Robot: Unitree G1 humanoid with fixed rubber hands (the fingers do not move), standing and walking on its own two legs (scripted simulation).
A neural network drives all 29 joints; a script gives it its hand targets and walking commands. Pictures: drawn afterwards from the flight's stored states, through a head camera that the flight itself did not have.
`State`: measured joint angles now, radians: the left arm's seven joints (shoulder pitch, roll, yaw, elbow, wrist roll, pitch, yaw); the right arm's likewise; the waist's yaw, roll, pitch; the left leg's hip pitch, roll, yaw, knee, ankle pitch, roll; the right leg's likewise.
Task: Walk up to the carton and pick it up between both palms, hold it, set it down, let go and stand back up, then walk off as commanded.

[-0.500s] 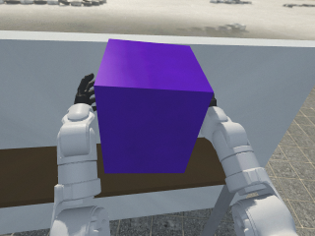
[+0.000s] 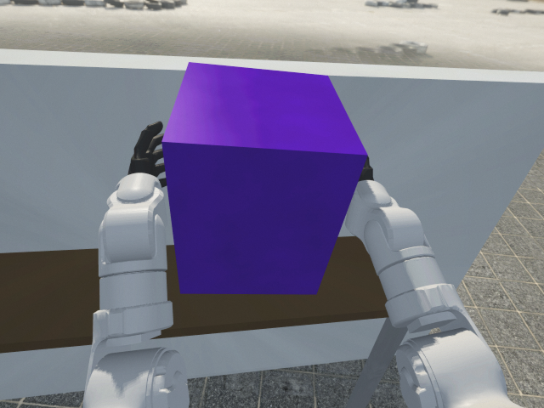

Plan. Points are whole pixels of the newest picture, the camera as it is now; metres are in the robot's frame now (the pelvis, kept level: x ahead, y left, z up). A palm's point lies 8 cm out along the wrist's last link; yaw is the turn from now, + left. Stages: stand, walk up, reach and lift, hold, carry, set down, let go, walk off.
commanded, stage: hold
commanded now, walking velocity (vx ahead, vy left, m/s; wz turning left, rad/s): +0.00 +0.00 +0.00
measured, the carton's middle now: (255, 182) +0.38 +0.02 +0.22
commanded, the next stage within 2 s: none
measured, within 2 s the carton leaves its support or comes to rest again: neither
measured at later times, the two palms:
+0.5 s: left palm (149, 177) +0.36 +0.16 +0.24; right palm (359, 187) +0.37 -0.13 +0.22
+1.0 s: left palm (148, 178) +0.36 +0.16 +0.24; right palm (360, 187) +0.36 -0.13 +0.23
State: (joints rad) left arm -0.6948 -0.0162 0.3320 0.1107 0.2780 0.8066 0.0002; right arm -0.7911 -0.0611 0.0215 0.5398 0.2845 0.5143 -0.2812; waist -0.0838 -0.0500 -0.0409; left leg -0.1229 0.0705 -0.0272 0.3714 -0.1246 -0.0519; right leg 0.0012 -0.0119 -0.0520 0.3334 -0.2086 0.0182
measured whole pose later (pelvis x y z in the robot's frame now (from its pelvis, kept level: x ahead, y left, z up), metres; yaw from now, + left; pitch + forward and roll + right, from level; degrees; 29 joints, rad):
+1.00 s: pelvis +0.01 +0.00 +0.00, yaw +0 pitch -7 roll -1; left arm -0.66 -0.02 0.32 0.03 0.27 0.84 0.01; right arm -0.76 -0.08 0.05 0.47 0.32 0.54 -0.30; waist -0.09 -0.04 -0.04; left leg -0.11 0.07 -0.03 0.37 -0.14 -0.05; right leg 0.02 -0.01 -0.05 0.32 -0.21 0.02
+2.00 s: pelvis +0.01 +0.00 +0.00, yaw -1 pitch -6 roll -1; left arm -0.68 -0.02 0.32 0.07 0.26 0.81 0.02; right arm -0.77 -0.08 0.05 0.50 0.31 0.52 -0.29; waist -0.08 -0.05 -0.05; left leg -0.13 0.07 -0.02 0.38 -0.14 -0.05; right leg 0.00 -0.01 -0.04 0.32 -0.21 0.02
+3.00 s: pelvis +0.00 +0.00 +0.00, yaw +0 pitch -7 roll -1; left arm -0.67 -0.03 0.33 0.08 0.28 0.82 -0.01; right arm -0.77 -0.07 0.05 0.50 0.30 0.53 -0.29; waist -0.08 -0.04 -0.04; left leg -0.11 0.07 -0.03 0.37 -0.13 -0.05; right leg 0.01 -0.01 -0.05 0.33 -0.21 0.02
